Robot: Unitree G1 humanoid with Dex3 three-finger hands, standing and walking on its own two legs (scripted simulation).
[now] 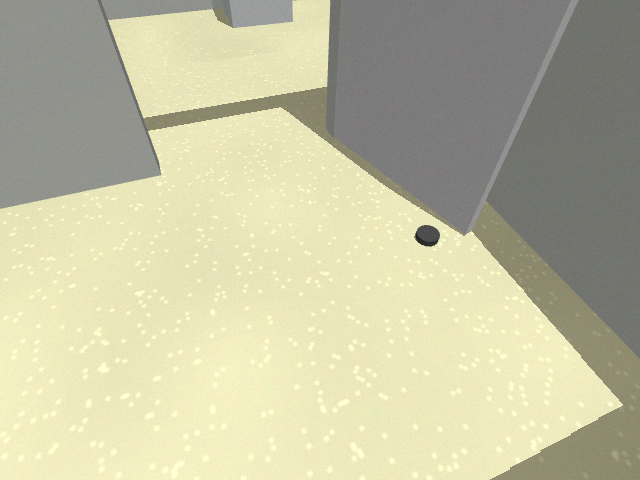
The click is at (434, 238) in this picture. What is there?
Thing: low tin
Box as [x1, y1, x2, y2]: [415, 225, 439, 246]
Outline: 420,226 417,229 415,235 416,239 424,245 428,246 435,244 439,237 438,231 434,227 429,225
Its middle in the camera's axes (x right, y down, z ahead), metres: +0.47 -0.02 +1.68
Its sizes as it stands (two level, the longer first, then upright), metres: 0.099 0.099 0.031
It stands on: the floor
